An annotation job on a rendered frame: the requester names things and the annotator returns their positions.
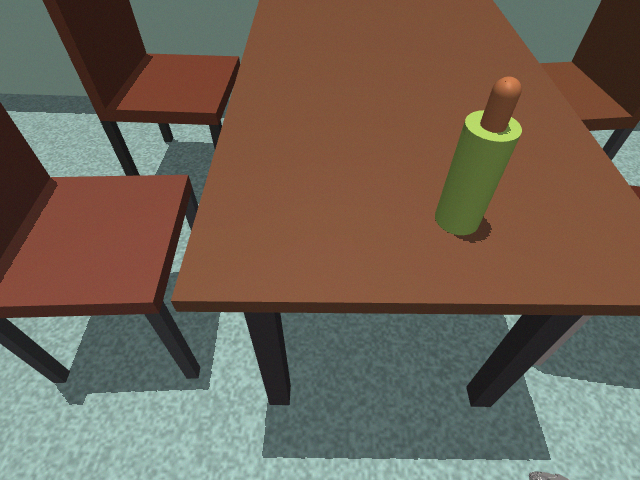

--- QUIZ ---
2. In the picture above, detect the table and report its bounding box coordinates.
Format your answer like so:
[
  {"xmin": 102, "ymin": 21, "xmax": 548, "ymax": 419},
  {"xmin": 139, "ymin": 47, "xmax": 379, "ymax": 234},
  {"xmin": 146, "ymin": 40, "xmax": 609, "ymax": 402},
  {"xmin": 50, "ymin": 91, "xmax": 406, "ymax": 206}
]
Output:
[{"xmin": 171, "ymin": 0, "xmax": 640, "ymax": 407}]

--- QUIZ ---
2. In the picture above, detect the bottle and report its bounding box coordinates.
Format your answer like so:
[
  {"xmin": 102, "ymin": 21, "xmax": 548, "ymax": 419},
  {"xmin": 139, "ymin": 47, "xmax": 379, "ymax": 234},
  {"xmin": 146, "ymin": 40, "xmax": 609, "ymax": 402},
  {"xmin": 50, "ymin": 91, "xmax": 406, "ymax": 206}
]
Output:
[{"xmin": 435, "ymin": 77, "xmax": 522, "ymax": 235}]

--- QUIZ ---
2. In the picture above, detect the chair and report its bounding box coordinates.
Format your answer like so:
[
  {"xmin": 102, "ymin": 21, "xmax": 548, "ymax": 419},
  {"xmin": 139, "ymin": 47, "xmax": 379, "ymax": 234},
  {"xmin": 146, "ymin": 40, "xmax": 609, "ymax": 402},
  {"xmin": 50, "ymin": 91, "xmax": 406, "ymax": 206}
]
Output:
[
  {"xmin": 540, "ymin": 0, "xmax": 640, "ymax": 161},
  {"xmin": 533, "ymin": 185, "xmax": 640, "ymax": 366},
  {"xmin": 0, "ymin": 102, "xmax": 200, "ymax": 383},
  {"xmin": 43, "ymin": 0, "xmax": 240, "ymax": 176}
]

